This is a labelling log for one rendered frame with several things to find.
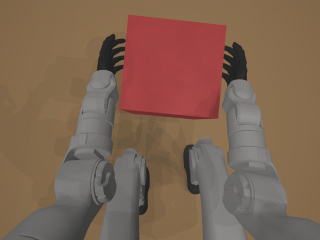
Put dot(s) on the robot left upper arm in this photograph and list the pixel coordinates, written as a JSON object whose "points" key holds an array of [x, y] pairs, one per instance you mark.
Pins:
{"points": [[81, 188]]}

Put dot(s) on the robot right foot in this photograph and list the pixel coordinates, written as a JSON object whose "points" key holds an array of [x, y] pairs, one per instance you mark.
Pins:
{"points": [[193, 188]]}

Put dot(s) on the carton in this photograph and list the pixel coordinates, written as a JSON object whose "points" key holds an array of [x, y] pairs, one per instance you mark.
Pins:
{"points": [[172, 68]]}

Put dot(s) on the right robot hand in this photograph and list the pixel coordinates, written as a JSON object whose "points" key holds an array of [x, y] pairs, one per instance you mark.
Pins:
{"points": [[238, 69]]}

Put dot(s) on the left robot hand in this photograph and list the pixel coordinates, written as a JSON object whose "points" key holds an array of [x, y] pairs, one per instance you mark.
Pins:
{"points": [[106, 54]]}

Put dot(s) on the robot right forearm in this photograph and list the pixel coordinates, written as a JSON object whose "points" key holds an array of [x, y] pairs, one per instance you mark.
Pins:
{"points": [[245, 131]]}

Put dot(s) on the robot right upper arm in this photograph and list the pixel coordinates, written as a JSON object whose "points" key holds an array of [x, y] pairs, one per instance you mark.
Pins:
{"points": [[259, 203]]}

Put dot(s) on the robot right shin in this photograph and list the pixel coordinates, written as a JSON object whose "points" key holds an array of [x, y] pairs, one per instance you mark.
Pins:
{"points": [[205, 140]]}

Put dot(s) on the robot left forearm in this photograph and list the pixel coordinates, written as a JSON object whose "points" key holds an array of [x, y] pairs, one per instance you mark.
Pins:
{"points": [[92, 139]]}

